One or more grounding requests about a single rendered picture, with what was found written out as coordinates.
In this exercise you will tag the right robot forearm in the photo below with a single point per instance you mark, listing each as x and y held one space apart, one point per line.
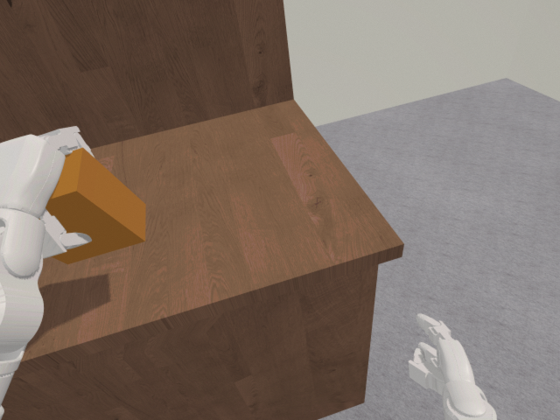
463 400

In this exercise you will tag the table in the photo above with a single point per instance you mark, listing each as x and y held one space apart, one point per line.
253 294

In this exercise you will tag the left robot forearm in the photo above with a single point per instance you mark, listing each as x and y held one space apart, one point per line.
21 304

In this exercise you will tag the robot left hand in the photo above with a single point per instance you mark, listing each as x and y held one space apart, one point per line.
30 168

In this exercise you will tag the robot right hand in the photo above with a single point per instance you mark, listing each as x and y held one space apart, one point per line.
446 364

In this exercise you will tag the sponge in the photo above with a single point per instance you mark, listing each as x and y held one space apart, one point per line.
89 199

